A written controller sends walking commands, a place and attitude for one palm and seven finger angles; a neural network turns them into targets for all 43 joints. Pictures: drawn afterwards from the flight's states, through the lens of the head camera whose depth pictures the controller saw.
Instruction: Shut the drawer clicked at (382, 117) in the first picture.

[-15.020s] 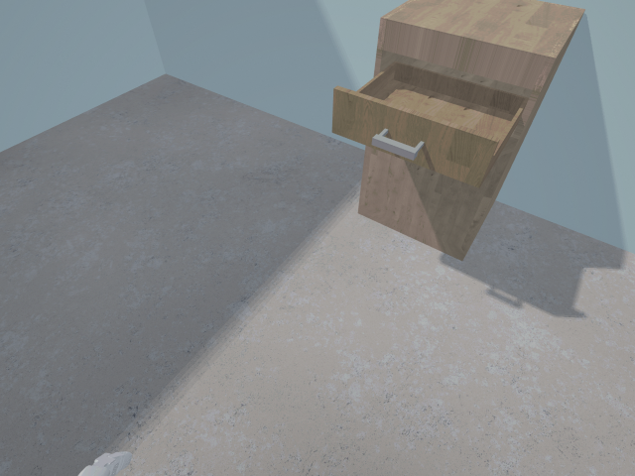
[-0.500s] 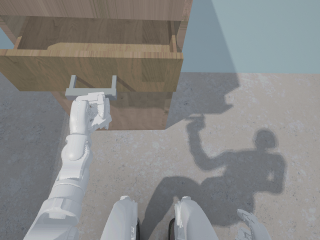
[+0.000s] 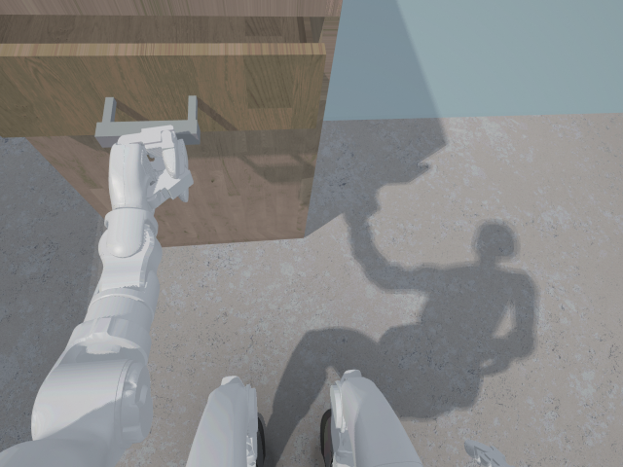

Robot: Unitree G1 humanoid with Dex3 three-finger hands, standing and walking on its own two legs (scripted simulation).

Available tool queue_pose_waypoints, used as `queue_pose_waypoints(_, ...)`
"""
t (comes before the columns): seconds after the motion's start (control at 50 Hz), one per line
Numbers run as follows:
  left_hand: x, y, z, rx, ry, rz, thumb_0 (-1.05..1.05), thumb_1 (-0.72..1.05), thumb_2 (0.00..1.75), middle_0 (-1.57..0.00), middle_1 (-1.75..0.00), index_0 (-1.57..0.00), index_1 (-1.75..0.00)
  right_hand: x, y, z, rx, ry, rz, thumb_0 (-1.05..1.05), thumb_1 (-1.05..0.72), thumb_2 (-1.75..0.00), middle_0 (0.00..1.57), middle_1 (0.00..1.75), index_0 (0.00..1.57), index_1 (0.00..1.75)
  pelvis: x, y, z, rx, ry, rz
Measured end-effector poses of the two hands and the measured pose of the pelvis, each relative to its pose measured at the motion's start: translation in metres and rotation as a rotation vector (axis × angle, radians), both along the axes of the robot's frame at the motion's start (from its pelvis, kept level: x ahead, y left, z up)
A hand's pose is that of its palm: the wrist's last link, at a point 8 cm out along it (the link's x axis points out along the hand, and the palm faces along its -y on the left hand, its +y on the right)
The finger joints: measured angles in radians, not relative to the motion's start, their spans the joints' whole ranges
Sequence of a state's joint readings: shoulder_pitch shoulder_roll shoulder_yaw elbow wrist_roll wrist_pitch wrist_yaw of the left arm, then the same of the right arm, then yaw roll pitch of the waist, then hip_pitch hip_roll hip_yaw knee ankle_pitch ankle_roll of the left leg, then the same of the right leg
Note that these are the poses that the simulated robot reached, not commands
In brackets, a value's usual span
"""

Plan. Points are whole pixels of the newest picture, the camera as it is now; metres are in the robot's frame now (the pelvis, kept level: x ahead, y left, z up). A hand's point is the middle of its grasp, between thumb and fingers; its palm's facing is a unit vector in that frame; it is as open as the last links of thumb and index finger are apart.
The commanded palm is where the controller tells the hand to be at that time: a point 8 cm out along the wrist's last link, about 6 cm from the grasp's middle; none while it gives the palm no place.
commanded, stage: push the drawer shut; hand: left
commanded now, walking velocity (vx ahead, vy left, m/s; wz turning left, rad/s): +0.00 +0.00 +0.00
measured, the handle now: (151, 119) +0.55 +0.18 +0.03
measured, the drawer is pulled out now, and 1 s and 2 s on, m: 0.06 0.00 0.00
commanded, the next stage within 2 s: pull the fist back off the drawer in 1.00 s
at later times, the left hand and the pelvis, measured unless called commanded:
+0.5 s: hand (186, 136) +0.53 +0.14 +0.02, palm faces +0.04 -1.00 -0.03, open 3.2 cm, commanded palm +0.51 +0.18 +0.03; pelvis +0.00 +0.00 -0.01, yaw -1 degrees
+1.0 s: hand (179, 128) +0.54 +0.15 +0.02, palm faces +0.04 -1.00 -0.05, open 3.0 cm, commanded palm +0.58 +0.16 +0.03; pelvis -0.03 +0.00 -0.03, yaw -1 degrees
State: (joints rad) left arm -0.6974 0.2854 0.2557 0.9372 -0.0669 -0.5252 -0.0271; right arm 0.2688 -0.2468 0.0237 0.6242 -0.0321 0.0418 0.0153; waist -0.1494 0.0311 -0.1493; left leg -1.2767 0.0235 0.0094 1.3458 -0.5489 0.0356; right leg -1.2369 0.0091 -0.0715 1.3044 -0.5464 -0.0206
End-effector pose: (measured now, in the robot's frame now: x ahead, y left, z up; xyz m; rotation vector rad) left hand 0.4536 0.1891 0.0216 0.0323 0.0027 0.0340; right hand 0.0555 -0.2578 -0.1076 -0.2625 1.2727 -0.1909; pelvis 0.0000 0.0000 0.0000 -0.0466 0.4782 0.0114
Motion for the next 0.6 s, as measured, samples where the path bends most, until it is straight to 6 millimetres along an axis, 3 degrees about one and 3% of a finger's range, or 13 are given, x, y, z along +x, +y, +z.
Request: queue_pose_waypoints(0.6, 0.060, 0.000, 0.005, 0.000, 0.005, 0.009, 0.03, 0.77, 0.87, -1.40, -1.60, -1.40, -1.60, -0.059, 0.001, -0.002, -0.012, 0.159, -0.063, 0.00, -0.91, -0.89, 0.20, 0.30, 0.20, 0.30, -0.005, 0.001, -0.010, -0.020, 0.047, -0.011)
